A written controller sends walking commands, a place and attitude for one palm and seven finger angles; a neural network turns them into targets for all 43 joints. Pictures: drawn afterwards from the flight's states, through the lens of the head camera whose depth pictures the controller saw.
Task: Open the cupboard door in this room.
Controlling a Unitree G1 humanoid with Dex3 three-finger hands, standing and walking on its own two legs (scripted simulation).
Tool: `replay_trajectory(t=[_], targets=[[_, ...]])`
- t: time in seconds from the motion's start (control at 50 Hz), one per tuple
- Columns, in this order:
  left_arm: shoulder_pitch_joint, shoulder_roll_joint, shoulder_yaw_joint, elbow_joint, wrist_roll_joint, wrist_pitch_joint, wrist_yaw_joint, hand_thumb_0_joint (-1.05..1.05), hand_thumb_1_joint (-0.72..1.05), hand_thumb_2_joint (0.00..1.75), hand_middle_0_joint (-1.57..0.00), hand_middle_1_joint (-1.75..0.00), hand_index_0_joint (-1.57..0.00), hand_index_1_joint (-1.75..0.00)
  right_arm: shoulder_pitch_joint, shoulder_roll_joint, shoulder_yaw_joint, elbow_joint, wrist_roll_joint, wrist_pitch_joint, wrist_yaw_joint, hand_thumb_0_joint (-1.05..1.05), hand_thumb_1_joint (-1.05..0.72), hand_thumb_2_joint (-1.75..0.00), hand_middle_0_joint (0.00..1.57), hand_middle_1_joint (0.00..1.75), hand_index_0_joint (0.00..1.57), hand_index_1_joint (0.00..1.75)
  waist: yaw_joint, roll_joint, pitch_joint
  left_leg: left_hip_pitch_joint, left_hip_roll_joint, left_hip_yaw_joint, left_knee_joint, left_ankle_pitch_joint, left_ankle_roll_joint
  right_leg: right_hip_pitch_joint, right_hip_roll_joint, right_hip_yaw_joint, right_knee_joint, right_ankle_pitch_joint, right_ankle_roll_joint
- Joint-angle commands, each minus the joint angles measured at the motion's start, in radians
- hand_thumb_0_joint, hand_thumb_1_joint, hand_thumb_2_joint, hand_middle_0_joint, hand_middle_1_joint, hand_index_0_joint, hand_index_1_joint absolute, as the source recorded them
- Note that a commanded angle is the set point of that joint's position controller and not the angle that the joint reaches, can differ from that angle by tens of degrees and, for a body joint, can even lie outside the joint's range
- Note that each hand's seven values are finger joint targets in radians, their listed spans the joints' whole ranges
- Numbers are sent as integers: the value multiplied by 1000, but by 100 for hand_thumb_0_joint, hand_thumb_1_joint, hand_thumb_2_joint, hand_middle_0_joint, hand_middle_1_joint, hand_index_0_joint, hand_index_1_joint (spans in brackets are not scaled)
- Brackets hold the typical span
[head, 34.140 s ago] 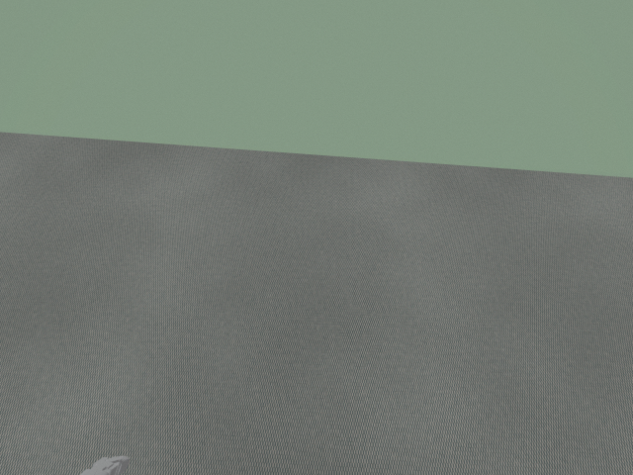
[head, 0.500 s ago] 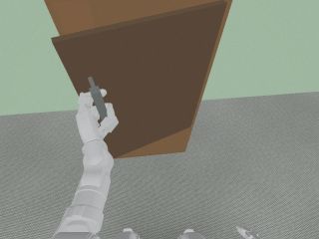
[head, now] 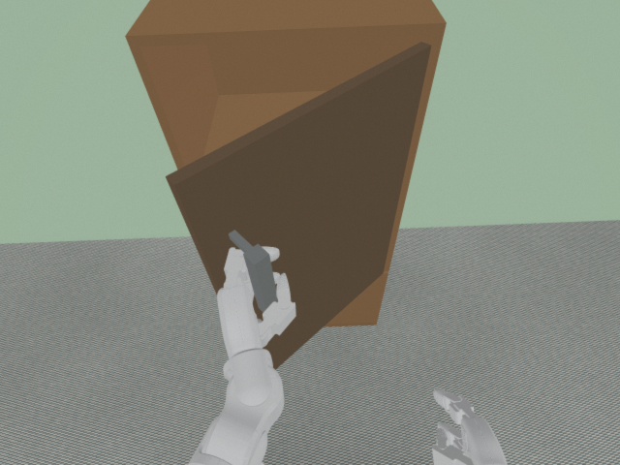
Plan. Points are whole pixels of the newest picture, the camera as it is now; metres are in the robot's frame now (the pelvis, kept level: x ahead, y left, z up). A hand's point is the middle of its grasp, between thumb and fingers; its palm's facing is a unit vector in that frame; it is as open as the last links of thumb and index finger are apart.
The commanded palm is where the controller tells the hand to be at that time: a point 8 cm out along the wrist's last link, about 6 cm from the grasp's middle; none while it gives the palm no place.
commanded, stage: open thumb and fingers to let go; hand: left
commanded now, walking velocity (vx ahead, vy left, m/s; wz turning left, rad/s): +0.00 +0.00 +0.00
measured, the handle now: (253, 273) +0.35 +0.09 +0.06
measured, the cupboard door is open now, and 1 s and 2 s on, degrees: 41 39 43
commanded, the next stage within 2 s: slide the hand sideways off the handle in 0.88 s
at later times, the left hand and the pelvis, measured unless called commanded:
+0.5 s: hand (277, 295) +0.32 +0.06 +0.05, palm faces +0.40 -0.91 -0.05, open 11.0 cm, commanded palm +0.27 +0.09 +0.05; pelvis -0.01 -0.01 +0.00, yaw +1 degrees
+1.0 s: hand (275, 296) +0.32 +0.06 +0.05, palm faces +0.33 -0.94 -0.04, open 14.7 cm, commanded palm +0.27 +0.09 +0.05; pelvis -0.01 +0.01 -0.01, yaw +0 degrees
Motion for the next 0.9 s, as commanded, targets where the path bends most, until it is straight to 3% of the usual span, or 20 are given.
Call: replay_trajectory(t=[0.0, 0.04, 0.1, 0.18, 0.26, 0.34, 0.38, 0.44, 0.48, 0.6, 0.64, 0.66, 0.72, 0.84, 0.88], targets=[[-185, -158, 42, -215, 5, -35, 41, 0, 90, 90, -40, -135, -40, -135, -110, -79, -17, -146, 3, -50, -20, 0, -90, -90, 20, 30, 20, 30, 7, -150, -177, 82, -61, 19, -54, 170, 45, 148, -46, 104, -228, 314, 65], [-320, -89, 105, -183, 6, -42, 58, 0, 90, 90, -40, -135, -40, -135, -118, -83, -13, -126, 2, -48, -35, 0, -90, -90, 20, 30, 20, 30, -5, -163, -145, 42, -67, 11, -44, 128, 46, 129, -65, 150, -259, 245, 75], [-324, -116, 115, -122, 2, -51, 64, 0, 69, 81, -38, -133, -38, -133, -124, -75, -14, -113, -5, -49, -43, 0, -90, -90, 20, 30, 20, 30, 4, -163, -175, 30, -70, 8, -39, 120, 44, 144, -78, 178, -263, 243, 81], [-322, -138, 81, -127, 19, -80, 42, 0, 41, 69, -36, -130, -36, -130, -92, -81, -27, -119, -7, -52, -38, 0, -90, -90, 20, 30, 20, 30, -3, -152, -236, 37, -65, 12, -39, 162, 46, 170, -76, 161, -221, 357, 82], [-284, -121, 88, -129, 16, -96, 22, 0, 13, 57, -35, -127, -35, -127, -67, -88, -35, -126, -7, -49, -39, 0, -90, -90, 20, 30, 20, 30, 0, -172, -266, 20, -63, 10, -35, 180, 45, 207, -81, 168, -206, 439, 88], [-301, -91, 103, -154, 15, -107, 18, 0, -15, 45, -32, -124, -32, -124, -59, -92, -40, -124, -4, -46, -47, 0, -90, -90, 20, 30, 20, 30, -7, -185, -267, 15, -60, 7, -33, 181, 46, 214, -83, 176, -210, 446, 88], [-326, -113, 82, -160, 18, -112, 22, 0, -29, 39, -32, -122, -32, -122, -58, -89, -39, -120, -5, -47, -46, 0, -90, -90, 20, 30, 20, 30, -12, -146, -267, 28, -60, 12, -33, 176, 47, 187, -79, 165, -202, 415, 84], [-317, -100, 95, -147, 19, -117, 28, 0, -50, 30, -30, -120, -30, -120, -54, -94, -41, -120, -5, -53, -49, 0, -90, -90, 20, 30, 20, 30, -6, -173, -264, 18, -59, 9, -34, 169, 48, 180, -73, 159, -205, 372, 80], [-340, -102, 93, -147, 18, -119, 33, 0, -50, 30, -30, -120, -30, -120, -56, -93, -40, -117, -5, -54, -50, 0, -90, -90, 20, 30, 20, 30, -8, -159, -270, 24, -59, 12, -34, 168, 49, 172, -73, 157, -201, 365, 80], [-345, -133, 74, -120, 21, -109, 45, 0, -50, 30, -25, -90, -25, -90, -49, -94, -41, -117, -7, -62, -46, 0, -90, -90, 20, 30, 20, 30, -9, -158, -267, 49, -56, 19, -40, 178, 52, 139, -51, 111, -183, 338, 68], [-309, -126, 80, -129, 22, -107, 45, 0, -50, 30, -23, -80, -23, -80, -49, -96, -43, -122, -6, -63, -46, 0, -90, -90, 20, 30, 20, 30, 3, -161, -280, 49, -56, 17, -43, 196, 51, 160, -47, 107, -177, 362, 63], [-294, -146, 66, -121, 20, -101, 43, 0, -50, 30, -22, -75, -22, -75, -56, -90, -39, -124, -4, -62, -42, 0, -90, -90, 20, 30, 20, 30, 7, -131, -265, 54, -56, 21, -46, 199, 49, 150, -44, 99, -172, 362, 60], [-339, -154, 62, -117, 19, -97, 52, 0, -50, 30, -20, -60, -20, -60, -64, -92, -37, -125, -4, -65, -38, 0, -90, -90, 20, 30, 20, 30, -3, -130, -245, 61, -55, 23, -44, 174, 50, 112, -37, 89, -179, 291, 58], [-356, -160, 67, -112, 19, -83, 63, 0, -50, 30, -15, -30, -15, -30, -76, -92, -35, -128, -3, -63, -32, 0, -90, -90, 20, 30, 20, 30, 7, -109, -253, 72, -51, 18, -45, 196, 50, 98, -21, 62, -153, 268, 41], [-364, -187, 44, -100, 20, -77, 63, 0, -50, 30, -15, -30, -15, -30, -78, -91, -33, -125, -3, -62, -28, 0, -90, -90, 20, 30, 20, 30, 0, -109, -242, 75, -49, 16, -44, 192, 49, 77, -16, 52, -145, 248, 38]])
